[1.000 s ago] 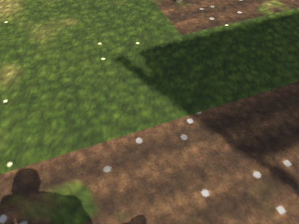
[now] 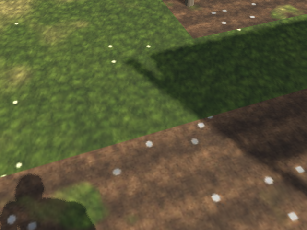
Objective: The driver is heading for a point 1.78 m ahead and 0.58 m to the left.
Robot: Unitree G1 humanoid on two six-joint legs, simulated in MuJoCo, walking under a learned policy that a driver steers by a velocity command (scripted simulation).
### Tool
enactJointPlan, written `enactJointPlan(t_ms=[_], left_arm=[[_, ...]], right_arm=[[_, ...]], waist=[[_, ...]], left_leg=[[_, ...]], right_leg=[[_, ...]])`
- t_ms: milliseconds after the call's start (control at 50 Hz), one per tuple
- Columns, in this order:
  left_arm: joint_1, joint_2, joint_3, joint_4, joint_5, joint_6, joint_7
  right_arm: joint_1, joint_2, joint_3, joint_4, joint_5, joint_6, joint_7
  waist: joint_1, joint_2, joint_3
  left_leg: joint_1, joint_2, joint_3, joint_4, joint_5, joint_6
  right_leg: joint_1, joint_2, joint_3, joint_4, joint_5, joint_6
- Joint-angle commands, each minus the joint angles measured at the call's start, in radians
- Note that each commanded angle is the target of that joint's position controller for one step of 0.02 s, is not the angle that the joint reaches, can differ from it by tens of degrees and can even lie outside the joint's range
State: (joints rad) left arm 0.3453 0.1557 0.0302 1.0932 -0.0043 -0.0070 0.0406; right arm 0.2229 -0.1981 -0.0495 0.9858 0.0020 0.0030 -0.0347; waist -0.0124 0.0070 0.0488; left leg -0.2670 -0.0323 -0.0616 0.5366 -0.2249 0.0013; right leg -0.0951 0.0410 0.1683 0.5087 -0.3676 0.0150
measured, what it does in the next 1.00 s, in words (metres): stands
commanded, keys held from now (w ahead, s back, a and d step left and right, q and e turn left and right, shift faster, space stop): no key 0.92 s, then w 0.08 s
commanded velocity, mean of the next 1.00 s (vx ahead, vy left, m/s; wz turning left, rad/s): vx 0.01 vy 0.00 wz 0.00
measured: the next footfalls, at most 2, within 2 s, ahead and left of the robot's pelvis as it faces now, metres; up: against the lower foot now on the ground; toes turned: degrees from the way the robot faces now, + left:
left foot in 1.54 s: +0.35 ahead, +0.13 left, +0.00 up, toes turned +0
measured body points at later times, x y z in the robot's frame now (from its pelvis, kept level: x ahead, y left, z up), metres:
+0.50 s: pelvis +0.00 +0.01 +0.00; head +0.01 +0.01 +0.45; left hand -0.04 +0.23 -0.16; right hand +0.05 -0.24 -0.15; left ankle +0.04 +0.12 -0.73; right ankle -0.05 -0.14 -0.73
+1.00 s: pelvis +0.00 +0.01 +0.00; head +0.01 +0.01 +0.45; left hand -0.05 +0.23 -0.16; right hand +0.04 -0.23 -0.15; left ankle +0.04 +0.12 -0.73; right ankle -0.05 -0.14 -0.73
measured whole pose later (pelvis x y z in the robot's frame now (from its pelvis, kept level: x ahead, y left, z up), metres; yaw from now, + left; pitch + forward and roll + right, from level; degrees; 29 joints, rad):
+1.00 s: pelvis +0.00 +0.01 +0.00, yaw +0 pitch -2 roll +0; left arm 0.43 0.14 0.03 1.07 -0.01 -0.02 0.05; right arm 0.24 -0.18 -0.04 1.02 0.01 0.01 -0.04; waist -0.01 0.00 0.03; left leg -0.30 -0.05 -0.05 0.58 -0.26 0.02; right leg -0.13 0.02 0.16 0.55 -0.40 0.02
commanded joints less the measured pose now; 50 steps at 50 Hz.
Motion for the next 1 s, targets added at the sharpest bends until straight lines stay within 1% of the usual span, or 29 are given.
enactJointPlan(t_ms=[20, 380, 920, 940, 960, 1000], left_arm=[[0.087, 0.084, 0.013, -0.010, 0.000, -0.005, 0.003], [0.138, 0.070, 0.010, -0.009, -0.001, -0.009, 0.008], [0.186, 0.056, 0.010, -0.017, -0.002, -0.014, 0.011], [0.201, 0.045, 0.008, -0.011, -0.001, -0.013, 0.012], [0.209, 0.045, 0.009, -0.010, -0.003, -0.011, 0.015], [0.199, 0.059, 0.014, -0.036, -0.012, -0.013, 0.022]], right_arm=[[0.013, -0.095, -0.016, -0.033, 0.001, -0.009, -0.002], [0.022, -0.083, -0.011, -0.009, 0.003, -0.007, -0.002], [0.029, -0.073, -0.008, 0.003, 0.006, -0.006, -0.002], [0.040, -0.066, -0.007, 0.010, 0.004, -0.005, -0.004], [0.038, -0.074, -0.009, 0.011, 0.005, -0.003, -0.006], [0.042, -0.097, -0.017, 0.007, 0.015, -0.005, -0.011]], waist=[[0.001, -0.013, 0.034], [0.000, -0.011, 0.035], [0.000, -0.013, 0.038], [0.001, -0.008, 0.020], [0.005, 0.006, 0.030], [0.008, 0.027, 0.063]], left_leg=[[0.126, 0.035, -0.021, -0.080, 0.058, 0.008], [0.112, 0.035, -0.026, -0.083, 0.047, 0.019], [0.099, 0.035, -0.027, -0.082, 0.037, 0.026], [0.102, 0.029, -0.025, -0.093, -0.058, 0.027], [0.081, 0.022, -0.026, -0.101, -0.188, 0.031], [0.019, 0.017, -0.042, -0.097, -0.478, 0.058]], right_leg=[[-0.198, -0.013, -0.023, -0.113, 0.144, -0.003], [-0.201, -0.014, -0.034, -0.105, 0.144, 0.003], [-0.206, -0.016, -0.043, -0.098, 0.142, 0.006], [-0.198, -0.005, -0.055, -0.098, 0.067, 0.003], [-0.209, 0.010, -0.070, -0.087, -0.037, -0.006], [-0.262, 0.021, -0.078, -0.047, -0.264, -0.047]])
Keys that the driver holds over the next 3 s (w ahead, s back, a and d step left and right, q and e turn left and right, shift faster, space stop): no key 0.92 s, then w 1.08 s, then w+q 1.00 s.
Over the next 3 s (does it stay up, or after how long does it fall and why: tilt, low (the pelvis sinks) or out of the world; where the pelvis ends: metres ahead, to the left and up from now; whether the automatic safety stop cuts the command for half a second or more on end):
stays up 0.95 0.11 0.01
